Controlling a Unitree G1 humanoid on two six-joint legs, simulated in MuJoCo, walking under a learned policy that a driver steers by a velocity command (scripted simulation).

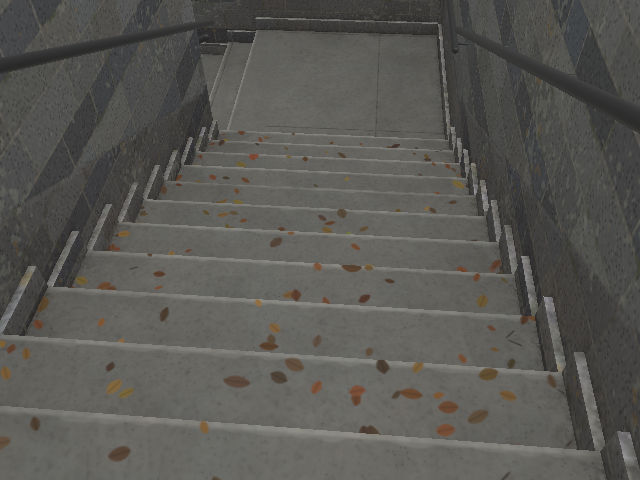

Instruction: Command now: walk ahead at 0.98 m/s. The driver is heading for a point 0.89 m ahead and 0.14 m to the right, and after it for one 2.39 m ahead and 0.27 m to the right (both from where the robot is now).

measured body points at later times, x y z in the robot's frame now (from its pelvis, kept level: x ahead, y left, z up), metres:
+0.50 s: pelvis +0.40 +0.02 -0.19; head +0.41 +0.02 +0.26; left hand +0.55 +0.28 -0.31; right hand +0.28 -0.21 -0.32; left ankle +0.29 +0.08 -0.85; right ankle +0.56 -0.14 -0.85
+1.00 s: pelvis +0.85 -0.02 -0.41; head +0.85 -0.02 +0.04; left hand +0.89 +0.23 -0.55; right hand +0.90 -0.27 -0.53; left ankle +0.94 +0.08 -1.14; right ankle +0.65 -0.07 -0.90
